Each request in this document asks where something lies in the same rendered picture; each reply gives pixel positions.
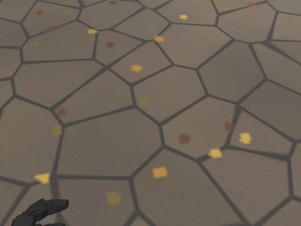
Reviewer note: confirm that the robot left hand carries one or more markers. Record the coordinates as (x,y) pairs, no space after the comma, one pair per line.
(40,210)

